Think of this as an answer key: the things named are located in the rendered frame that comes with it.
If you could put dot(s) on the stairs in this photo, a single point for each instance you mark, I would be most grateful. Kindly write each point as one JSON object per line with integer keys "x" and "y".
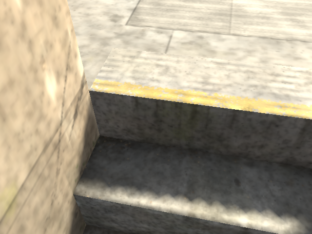
{"x": 169, "y": 167}

